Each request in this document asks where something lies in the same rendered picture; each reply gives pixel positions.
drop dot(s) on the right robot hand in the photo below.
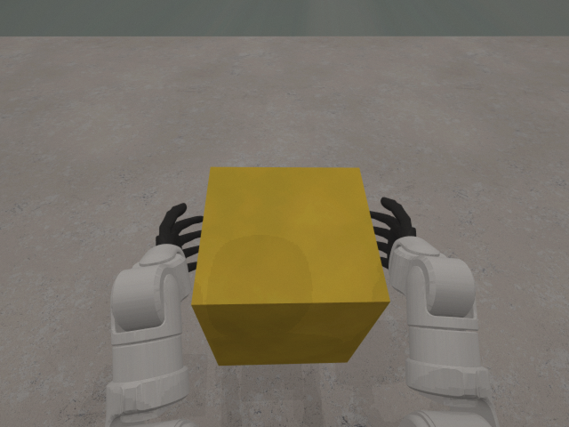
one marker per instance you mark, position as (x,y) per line
(399,227)

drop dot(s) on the robot left forearm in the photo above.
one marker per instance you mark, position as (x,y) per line
(148,372)

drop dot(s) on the left robot hand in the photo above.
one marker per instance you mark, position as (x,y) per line
(169,231)

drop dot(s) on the carton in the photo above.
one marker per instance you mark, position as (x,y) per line
(288,268)

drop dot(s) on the robot right forearm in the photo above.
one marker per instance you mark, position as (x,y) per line
(444,363)

